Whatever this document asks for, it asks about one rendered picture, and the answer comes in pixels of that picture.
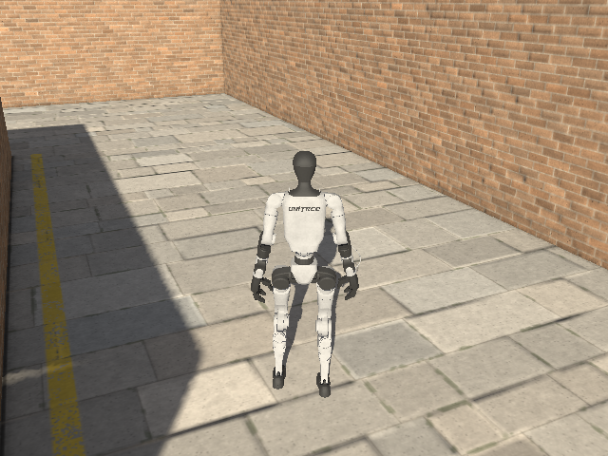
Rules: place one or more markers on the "right robot forearm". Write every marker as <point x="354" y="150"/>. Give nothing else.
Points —
<point x="345" y="251"/>

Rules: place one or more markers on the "right robot foot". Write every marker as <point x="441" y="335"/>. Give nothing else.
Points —
<point x="324" y="389"/>

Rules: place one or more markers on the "right robot upper arm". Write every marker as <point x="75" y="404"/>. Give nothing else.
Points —
<point x="334" y="202"/>

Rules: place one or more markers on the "left robot upper arm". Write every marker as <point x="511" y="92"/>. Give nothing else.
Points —
<point x="274" y="201"/>

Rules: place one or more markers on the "robot right shin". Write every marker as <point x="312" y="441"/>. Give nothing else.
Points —
<point x="324" y="344"/>

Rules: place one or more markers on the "robot left hand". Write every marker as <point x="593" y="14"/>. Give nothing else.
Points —
<point x="255" y="288"/>

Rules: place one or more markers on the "robot right hand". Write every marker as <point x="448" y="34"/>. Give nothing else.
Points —
<point x="353" y="285"/>

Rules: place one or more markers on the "left robot forearm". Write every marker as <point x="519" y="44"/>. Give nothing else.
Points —
<point x="262" y="256"/>

